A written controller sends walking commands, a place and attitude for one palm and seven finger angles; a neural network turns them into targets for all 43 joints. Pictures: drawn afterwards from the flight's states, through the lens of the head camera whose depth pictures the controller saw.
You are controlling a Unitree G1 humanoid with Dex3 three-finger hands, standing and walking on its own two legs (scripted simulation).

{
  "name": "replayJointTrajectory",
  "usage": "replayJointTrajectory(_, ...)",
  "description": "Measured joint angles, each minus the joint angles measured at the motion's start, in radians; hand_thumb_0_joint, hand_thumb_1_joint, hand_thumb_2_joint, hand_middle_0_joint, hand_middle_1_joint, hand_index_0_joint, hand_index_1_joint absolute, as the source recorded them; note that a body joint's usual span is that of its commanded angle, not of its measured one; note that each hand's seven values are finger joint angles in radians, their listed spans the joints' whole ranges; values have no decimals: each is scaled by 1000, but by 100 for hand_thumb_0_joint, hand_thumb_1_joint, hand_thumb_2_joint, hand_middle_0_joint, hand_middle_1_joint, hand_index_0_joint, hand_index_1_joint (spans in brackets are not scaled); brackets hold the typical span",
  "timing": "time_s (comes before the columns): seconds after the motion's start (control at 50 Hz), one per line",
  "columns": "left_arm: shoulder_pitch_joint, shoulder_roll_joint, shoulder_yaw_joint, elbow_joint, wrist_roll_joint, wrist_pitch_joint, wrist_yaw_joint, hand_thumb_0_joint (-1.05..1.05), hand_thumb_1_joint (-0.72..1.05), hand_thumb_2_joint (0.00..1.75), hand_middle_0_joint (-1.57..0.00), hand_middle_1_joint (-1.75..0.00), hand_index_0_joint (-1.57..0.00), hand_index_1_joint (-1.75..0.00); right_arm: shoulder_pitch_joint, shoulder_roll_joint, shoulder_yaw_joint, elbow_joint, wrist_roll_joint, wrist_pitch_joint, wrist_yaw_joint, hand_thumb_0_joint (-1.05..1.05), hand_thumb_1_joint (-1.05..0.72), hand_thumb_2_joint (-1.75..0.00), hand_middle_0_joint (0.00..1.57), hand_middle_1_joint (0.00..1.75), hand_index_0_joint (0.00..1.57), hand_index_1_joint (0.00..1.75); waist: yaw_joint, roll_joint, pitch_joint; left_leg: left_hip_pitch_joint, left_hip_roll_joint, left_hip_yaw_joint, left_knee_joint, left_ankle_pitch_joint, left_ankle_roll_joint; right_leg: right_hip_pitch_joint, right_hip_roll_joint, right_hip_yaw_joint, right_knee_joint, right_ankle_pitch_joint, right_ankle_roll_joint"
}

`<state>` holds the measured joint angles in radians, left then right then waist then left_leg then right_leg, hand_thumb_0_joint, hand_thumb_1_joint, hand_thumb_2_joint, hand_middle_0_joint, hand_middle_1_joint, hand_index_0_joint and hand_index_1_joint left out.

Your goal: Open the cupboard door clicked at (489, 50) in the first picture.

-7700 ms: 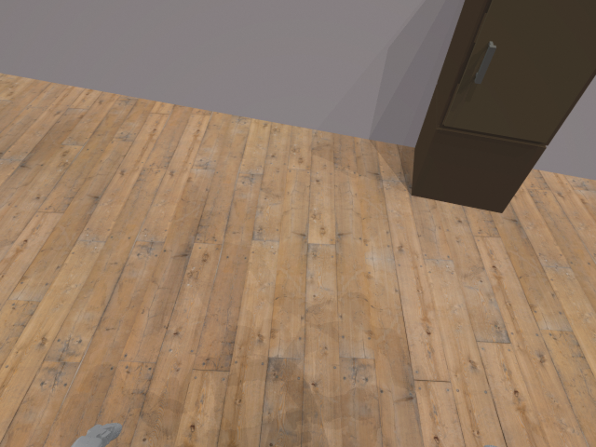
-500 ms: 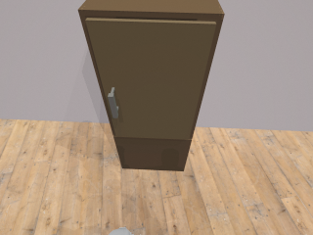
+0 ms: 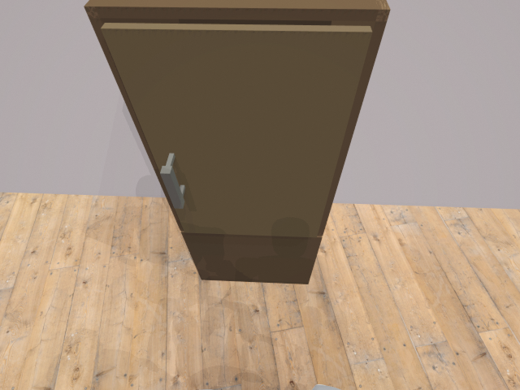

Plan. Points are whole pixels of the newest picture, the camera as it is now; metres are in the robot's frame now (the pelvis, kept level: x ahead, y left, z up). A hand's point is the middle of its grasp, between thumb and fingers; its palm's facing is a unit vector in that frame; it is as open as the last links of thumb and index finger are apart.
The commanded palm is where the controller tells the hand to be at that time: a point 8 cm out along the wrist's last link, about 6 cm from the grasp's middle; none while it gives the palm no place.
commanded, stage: come to a stop and stand still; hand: left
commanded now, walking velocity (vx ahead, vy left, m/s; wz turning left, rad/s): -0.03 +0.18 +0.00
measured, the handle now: (175, 181) +0.51 +0.23 -0.07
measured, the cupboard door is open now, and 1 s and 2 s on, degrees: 0 0 0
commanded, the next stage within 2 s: look again from close up in 1.44 s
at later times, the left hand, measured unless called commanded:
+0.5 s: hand out of the picture -0.03 +0.18 -0.15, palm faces +0.10 -0.96 -0.28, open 7.4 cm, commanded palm none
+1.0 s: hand out of the picture +0.01 +0.21 -0.18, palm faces -0.04 -0.99 -0.14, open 7.3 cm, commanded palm none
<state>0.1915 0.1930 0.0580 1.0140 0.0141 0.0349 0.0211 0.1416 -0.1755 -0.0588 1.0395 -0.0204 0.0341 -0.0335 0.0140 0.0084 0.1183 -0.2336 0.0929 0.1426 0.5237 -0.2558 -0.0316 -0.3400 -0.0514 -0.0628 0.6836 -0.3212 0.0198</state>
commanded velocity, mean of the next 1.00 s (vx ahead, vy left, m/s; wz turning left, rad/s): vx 0.06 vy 0.02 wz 0.00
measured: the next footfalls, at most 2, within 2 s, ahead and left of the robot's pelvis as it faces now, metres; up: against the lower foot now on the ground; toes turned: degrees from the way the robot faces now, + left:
right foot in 0.02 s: +0.07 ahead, -0.12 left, +0.00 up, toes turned -5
left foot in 0.62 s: +0.00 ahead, +0.15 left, +0.00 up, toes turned +3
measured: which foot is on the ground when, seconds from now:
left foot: down 0.00-0.02, up 0.04-0.60, down 0.62-1.00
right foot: up 0.00-0.00, down 0.02-0.62, up 0.64-1.00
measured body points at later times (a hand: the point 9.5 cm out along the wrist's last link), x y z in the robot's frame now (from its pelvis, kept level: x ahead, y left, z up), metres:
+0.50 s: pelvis -0.04 -0.01 +0.01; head -0.02 -0.04 +0.46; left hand -0.04 +0.23 -0.12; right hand +0.02 -0.27 -0.15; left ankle -0.10 +0.16 -0.67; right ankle +0.03 -0.12 -0.73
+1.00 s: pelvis -0.03 +0.04 +0.01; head +0.01 +0.07 +0.46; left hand +0.01 +0.26 -0.16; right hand -0.12 -0.16 -0.13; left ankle -0.10 +0.14 -0.73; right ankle -0.04 -0.10 -0.70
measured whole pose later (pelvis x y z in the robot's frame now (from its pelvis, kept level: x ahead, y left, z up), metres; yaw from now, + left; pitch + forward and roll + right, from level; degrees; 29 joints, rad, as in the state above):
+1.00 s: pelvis -0.03 +0.04 +0.01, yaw -2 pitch +1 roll -1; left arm 0.19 0.20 0.04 1.10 0.01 0.04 0.01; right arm 0.41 -0.06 0.00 1.14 -0.02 -0.03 -0.06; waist -0.05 -0.05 0.06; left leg -0.08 0.02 0.06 0.35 -0.30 0.02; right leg -0.36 -0.03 -0.04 0.73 -0.37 0.04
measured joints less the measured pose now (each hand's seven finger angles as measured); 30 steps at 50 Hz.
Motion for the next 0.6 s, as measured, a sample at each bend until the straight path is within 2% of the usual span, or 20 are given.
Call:
replayJointTrajectory(0.02,6,7,-1,-9,2,-9,-1,1,91,90,-20,-30,-20,-30,5,-3,-3,-2,2,4,3,0,-92,-90,20,30,21,30,2,-3,-8,-13,1,3,31,-16,-11,27,-8,1,-70,85,-2)
replayJointTrajectory(0.04,5,6,-1,-9,7,-18,2,1,91,90,-20,-30,-20,-30,3,-11,-7,-3,6,8,7,0,-91,-90,20,30,21,30,3,8,-9,-33,4,-7,79,-61,-12,25,-1,-1,-69,82,-16)
replayJointTrajectory(0.08,-2,-6,-13,-8,9,-23,2,1,91,90,-20,-30,-20,-30,1,-31,-16,-9,13,24,9,0,-91,-90,20,30,21,30,-7,36,-8,-86,-22,-76,222,-206,-2,18,9,-13,-46,41,-47)
replayJointTrajectory(0.12,-4,-20,-20,-10,9,-23,1,1,91,90,-20,-30,-20,-30,4,-44,-22,-11,12,37,11,0,-91,-90,20,30,20,30,-8,47,-19,-135,-59,-115,378,-249,3,22,7,-18,-68,39,-63)
replayJointTrajectory(0.2,-8,-41,-27,-20,3,-25,4,1,90,90,-20,-30,-20,-30,15,-61,-23,-8,5,44,25,1,-91,-90,20,30,20,30,-2,47,-34,-186,-99,-141,584,-169,-12,34,2,-18,-145,92,-69)
replayJointTrajectory(0.28,-4,-51,-30,-29,0,-35,9,1,90,90,-21,-30,-20,-30,35,-72,-21,-5,0,55,36,1,-91,-90,20,30,20,30,10,36,-45,-183,-105,-162,620,-109,-34,40,-11,-21,-203,134,-70)
replayJointTrajectory(0.36,18,-49,-28,-26,3,-36,12,1,91,90,-21,-30,-20,-30,47,-80,-18,-5,-3,63,42,1,-91,-90,20,30,20,30,23,24,-54,-160,-88,-176,574,-88,-44,43,-24,-22,-238,166,-65)
replayJointTrajectory(0.44,54,-37,-24,-11,11,-24,5,1,90,90,-21,-30,-20,-30,54,-82,-14,-9,-1,57,48,1,-91,-90,20,30,20,30,35,11,-66,-120,-64,-165,456,-100,-38,39,-31,-13,-265,196,-53)
replayJointTrajectory(0.54,90,-11,-15,20,21,-7,-3,1,90,90,-21,-30,-20,-30,74,-61,-1,-14,8,30,48,1,-91,-90,20,30,20,30,47,-19,-87,-25,-62,-115,207,-165,-13,32,-31,3,-302,237,-33)
replayJointTrajectory(0.6,105,3,-10,45,12,4,-3,1,90,90,-21,-30,-20,-30,107,-45,12,-14,11,-4,39,0,-91,-90,20,30,20,30,37,-18,-111,75,-68,-86,-20,-108,7,13,-12,2,-285,219,-10)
